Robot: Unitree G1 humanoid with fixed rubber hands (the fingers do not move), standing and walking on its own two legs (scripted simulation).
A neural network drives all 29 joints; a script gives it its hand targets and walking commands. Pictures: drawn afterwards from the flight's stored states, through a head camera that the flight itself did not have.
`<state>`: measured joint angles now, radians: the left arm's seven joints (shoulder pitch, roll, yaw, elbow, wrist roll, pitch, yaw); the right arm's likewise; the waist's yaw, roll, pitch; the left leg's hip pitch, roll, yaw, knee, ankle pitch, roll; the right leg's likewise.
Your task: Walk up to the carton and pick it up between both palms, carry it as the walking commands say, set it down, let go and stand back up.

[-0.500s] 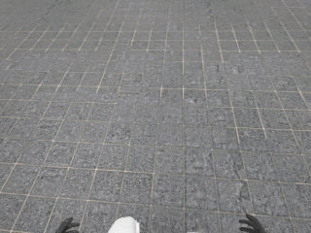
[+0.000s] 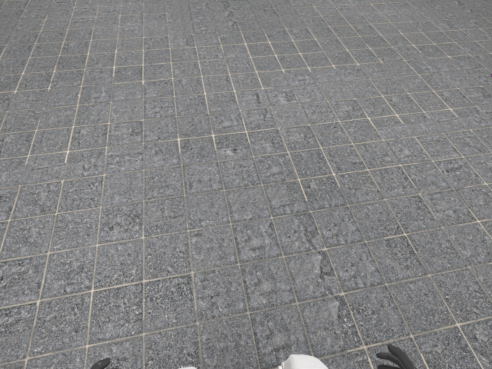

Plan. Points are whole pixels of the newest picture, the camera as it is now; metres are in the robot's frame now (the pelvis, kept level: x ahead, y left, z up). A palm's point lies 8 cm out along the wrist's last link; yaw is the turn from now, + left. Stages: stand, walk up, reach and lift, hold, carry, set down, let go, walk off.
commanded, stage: walk up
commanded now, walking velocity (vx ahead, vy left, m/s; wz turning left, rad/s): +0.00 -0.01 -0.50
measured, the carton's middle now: out of the picture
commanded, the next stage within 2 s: none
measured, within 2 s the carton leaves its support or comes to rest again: neither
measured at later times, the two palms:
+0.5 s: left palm out of the picture +0.10 +0.22 -0.14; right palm out of the picture +0.01 -0.31 -0.11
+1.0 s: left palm (248, 274) +0.29 +0.01 -0.11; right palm out of the picture -0.10 -0.36 -0.15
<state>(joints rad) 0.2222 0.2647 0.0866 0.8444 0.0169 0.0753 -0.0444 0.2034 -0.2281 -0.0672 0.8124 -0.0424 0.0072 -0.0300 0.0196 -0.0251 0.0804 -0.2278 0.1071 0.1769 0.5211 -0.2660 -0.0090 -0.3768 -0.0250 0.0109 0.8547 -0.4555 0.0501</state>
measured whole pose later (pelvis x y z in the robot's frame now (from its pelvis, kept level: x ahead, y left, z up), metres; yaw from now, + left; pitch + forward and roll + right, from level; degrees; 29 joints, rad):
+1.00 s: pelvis +0.05 -0.14 -0.01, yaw -30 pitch +1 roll +0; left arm 0.12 0.22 0.07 0.87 0.03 -0.04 -0.05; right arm 0.37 -0.26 -0.10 0.99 -0.01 -0.03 0.03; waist -0.03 0.06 0.02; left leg -0.27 0.18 0.11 1.00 -0.44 -0.03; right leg -0.34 -0.02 -0.13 0.62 -0.30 -0.05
